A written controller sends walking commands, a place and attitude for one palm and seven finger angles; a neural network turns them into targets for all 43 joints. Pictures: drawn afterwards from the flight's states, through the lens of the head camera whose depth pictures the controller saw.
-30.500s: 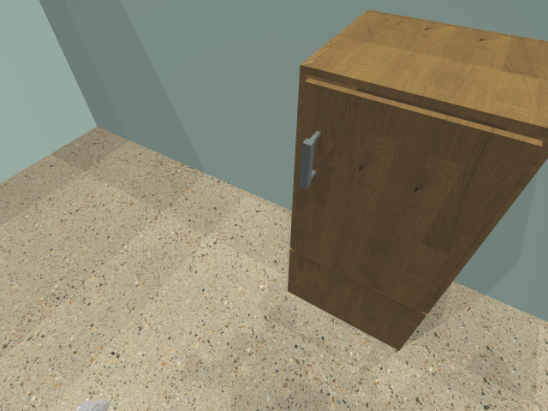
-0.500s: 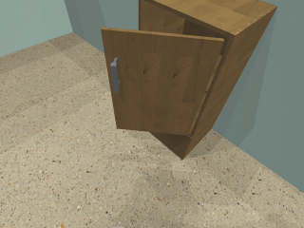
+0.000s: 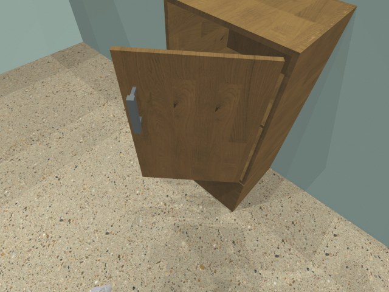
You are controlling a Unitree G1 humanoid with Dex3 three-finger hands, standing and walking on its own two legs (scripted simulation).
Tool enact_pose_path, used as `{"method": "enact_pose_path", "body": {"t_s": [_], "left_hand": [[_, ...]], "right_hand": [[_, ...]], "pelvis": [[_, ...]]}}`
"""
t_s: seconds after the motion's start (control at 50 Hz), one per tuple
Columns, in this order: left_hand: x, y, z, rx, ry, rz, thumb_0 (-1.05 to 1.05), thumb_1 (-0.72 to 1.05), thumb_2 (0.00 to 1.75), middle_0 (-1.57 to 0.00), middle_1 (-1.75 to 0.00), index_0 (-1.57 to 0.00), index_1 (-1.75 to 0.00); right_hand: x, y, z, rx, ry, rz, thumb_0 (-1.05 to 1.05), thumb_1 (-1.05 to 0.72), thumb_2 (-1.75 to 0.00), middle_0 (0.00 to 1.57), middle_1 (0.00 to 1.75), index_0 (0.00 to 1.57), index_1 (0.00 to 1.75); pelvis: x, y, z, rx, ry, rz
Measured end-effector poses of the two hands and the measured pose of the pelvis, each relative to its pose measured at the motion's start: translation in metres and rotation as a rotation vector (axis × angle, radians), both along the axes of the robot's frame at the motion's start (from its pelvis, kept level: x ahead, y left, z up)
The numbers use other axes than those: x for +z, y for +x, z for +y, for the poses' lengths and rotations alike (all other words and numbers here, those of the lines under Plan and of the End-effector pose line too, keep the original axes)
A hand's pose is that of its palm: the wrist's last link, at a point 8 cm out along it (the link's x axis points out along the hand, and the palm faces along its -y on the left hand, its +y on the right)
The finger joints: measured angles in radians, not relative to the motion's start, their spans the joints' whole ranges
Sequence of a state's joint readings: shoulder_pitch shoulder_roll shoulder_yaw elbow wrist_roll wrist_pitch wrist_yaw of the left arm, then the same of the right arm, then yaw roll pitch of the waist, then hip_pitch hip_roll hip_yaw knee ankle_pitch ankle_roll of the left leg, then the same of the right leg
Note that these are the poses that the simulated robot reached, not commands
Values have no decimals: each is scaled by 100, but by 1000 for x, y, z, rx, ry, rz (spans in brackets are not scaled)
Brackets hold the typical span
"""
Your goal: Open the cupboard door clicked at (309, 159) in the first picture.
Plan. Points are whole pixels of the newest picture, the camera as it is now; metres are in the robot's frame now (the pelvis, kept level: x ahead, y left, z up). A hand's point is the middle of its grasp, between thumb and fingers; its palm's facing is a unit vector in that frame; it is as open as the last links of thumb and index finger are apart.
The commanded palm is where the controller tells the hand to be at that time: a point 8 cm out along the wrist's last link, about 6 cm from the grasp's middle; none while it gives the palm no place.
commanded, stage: come to a stop and stand still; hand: left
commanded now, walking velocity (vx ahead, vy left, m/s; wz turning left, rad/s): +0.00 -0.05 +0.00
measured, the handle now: (135, 110) +0.57 +0.19 -0.01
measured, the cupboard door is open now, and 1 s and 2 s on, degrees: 39 39 39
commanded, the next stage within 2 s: look again from close up in 0.52 s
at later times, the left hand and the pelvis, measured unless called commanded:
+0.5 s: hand out of the picture -0.02 +0.17 -0.17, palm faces +0.01 -0.98 -0.20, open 7.4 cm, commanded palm none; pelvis -0.02 -0.01 +0.01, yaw -1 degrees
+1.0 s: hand out of the picture +0.01 +0.17 -0.16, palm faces -0.02 -0.97 -0.24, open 7.4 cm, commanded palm none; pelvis -0.01 -0.01 +0.00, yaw -1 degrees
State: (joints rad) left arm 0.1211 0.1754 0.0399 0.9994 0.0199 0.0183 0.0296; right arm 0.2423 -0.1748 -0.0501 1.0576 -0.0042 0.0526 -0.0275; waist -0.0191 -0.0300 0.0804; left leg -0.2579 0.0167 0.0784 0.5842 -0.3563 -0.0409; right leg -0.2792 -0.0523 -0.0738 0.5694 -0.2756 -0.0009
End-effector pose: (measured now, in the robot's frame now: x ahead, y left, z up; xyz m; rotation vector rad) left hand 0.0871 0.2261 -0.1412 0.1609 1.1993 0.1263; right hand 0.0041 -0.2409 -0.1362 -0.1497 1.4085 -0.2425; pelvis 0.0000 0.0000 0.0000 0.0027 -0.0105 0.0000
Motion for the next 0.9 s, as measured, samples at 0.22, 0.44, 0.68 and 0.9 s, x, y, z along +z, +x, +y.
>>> {"method": "enact_pose_path", "body": {"t_s": [0.22, 0.44, 0.68, 0.9], "left_hand": [[1, -51, 24, 50, 4, 114, 1, 91, 90, -20, -30, -20, -30], [8, -103, 4, 35, 25, 194, 1, 91, 90, -20, -30, -20, -30], [1, -114, -25, 14, -16, 203, 1, 92, 90, -20, -30, -20, -30], [7, -93, -8, 1, 46, 149, 1, 91, 90, -20, -30, -20, -30]], "right_hand": [[12, 26, 18, 81, -9, -96, 0, -91, -90, 20, 30, 20, 30], [3, 23, 13, 50, 57, -133, 0, -92, -90, 21, 30, 21, 30], [1, -29, 1, 32, 45, -10, 0, -91, -90, 20, 30, 20, 30], [-15, -35, 22, 38, 114, -23, 0, -91, -90, 20, 30, 20, 30]], "pelvis": [[8, -10, 11, -6, -9, 22], [9, -19, -3, -17, 10, 5], [8, -21, -9, -11, -9, 5], [1, -18, -7, -12, 5, -1]]}}
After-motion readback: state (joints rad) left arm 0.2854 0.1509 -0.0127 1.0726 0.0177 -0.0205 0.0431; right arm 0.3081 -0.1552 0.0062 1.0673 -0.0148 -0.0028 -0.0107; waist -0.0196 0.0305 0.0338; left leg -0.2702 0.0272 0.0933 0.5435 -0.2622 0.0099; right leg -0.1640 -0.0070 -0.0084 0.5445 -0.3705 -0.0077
